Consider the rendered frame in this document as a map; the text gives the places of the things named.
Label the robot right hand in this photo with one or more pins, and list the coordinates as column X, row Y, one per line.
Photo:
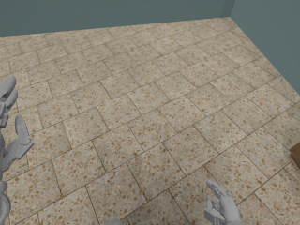
column 223, row 211

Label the robot left hand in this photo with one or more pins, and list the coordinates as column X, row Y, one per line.
column 18, row 147

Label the robot left forearm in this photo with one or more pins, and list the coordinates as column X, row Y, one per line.
column 5, row 203

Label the counter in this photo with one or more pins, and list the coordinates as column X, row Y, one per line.
column 295, row 154

